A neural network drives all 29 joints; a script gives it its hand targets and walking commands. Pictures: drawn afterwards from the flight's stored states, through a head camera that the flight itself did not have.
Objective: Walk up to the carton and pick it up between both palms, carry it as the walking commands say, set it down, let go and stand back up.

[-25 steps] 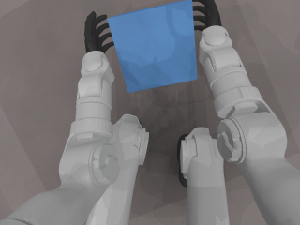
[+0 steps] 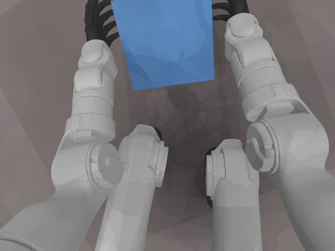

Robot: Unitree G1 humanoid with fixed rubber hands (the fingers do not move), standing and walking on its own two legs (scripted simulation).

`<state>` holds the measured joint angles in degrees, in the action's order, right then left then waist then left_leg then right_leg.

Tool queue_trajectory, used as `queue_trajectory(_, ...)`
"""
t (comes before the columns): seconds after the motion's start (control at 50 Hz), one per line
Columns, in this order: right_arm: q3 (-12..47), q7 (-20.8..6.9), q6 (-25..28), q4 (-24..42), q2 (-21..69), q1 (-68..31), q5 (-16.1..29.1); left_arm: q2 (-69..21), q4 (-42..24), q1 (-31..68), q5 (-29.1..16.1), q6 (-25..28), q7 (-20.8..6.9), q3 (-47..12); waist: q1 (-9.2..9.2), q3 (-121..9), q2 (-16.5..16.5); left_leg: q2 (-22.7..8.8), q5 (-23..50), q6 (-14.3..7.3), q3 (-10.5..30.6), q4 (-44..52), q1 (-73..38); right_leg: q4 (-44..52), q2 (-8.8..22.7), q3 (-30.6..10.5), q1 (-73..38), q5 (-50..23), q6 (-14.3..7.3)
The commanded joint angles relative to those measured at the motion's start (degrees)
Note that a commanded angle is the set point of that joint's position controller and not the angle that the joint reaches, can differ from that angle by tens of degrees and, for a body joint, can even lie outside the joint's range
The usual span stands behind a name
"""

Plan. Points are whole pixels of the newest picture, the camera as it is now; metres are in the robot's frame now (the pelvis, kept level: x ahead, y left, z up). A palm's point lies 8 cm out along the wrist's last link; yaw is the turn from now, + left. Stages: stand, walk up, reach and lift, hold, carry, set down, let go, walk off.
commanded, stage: set down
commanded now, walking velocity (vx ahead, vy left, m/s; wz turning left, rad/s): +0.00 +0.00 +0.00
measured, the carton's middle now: (168, 35) +0.53 +0.08 -0.26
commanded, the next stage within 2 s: none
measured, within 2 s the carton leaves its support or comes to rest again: rests again in 1.88 s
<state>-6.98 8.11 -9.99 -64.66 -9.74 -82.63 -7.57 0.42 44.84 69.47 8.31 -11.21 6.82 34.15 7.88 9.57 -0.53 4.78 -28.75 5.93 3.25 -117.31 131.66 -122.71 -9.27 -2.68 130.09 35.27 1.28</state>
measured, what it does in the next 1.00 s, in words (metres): stands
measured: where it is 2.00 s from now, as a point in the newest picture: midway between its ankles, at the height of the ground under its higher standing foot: (180, 176)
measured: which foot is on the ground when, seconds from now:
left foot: down 0.00-1.00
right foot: down 0.00-1.00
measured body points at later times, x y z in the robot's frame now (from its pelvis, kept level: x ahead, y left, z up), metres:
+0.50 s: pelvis +0.00 +0.00 +0.00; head +0.36 -0.01 +0.27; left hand +0.50 +0.22 -0.16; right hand +0.56 -0.05 -0.17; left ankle +0.13 +0.14 -0.36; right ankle +0.09 -0.11 -0.36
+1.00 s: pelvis +0.01 +0.00 +0.00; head +0.36 -0.01 +0.27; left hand +0.50 +0.22 -0.17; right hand +0.57 -0.05 -0.18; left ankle +0.13 +0.14 -0.36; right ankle +0.09 -0.11 -0.36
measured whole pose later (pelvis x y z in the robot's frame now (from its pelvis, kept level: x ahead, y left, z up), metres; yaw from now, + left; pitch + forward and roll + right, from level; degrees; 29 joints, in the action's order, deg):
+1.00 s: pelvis +0.01 +0.00 +0.00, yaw +1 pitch +43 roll +3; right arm -12.4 2.2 -8.6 -65.1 -9.2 -83.9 -13.9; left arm 1.6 48.2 70.6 11.3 -7.8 2.8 38.8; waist 7.0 10.6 1.1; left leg 5.1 -29.9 5.1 2.2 -118.7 131.6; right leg -124.3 -8.7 -3.5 129.4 37.2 1.8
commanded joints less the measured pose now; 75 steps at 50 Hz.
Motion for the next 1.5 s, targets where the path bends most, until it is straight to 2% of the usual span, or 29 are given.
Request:
queue_trajectory(0.0,10.86,-12.24,3.03,4.59,46.51,-23.54,2.61,-44.39,1.47,33.17,-3.41,0.72,-14.23,-23.31,-0.08,-56.36,-7.48,2.83,17.06,-2.38,-8.6,4.49,-31.21,13.14,-1.19,3.43,-24.6,-15.54,-1.78)
queue_trajectory(0.2,8.2,-12.96,2.78,1.83,43.47,-21.71,0.38,-42.87,4.37,31.35,-1.26,0.36,-14.67,-20.35,-0.72,-51.51,-7.25,2.76,15.38,-2.5,-8.33,4.32,-28.86,13.11,-0.79,3.09,-21.7,-13.79,-2.16)
queue_trajectory(0.5,6.18,-13.45,2.45,0.77,39.58,-17.52,-2.44,-40.72,6.66,27.86,-0.9,0.87,-14.9,-18.66,-2.42,-47.75,-6.48,2.95,15.85,-2.1,-7.94,3.66,-26.99,12.67,-0.08,2.89,-20.16,-14.49,-2.36)
queue_trajectory(0.86,3.6,-13.99,1.65,-1.84,34.51,-14.48,-4.76,-36.12,10.57,23.07,1.43,0.89,-14.78,-14.28,-3.22,-42.55,-6.93,3.01,14.15,-2.32,-7.66,3.39,-24.03,12.91,0.81,2.65,-17.86,-12.73,-2.31)
queue_trajectory(1.3,2.15,-13.7,2.08,-2.97,29.09,-11.98,-5.88,-30.92,13.51,17.32,2.74,1.98,-14.25,-10.81,-3.37,-39.67,-7.05,2.66,14.47,-2.37,-7.12,3.2,-22.46,12.34,1.7,2.6,-17.11,-13.52,-1.58)
queue_trajectory(1.48,1.44,-12.46,3.04,-2.48,23.39,-10.95,-5.65,-25.39,14.02,14.2,2.65,3.15,-12.86,-9.05,-2.69,-40.55,-7.07,2.18,15.15,-2.13,-7.01,3.12,-23.61,11.72,2.11,2.7,-17.47,-14.18,-0.87)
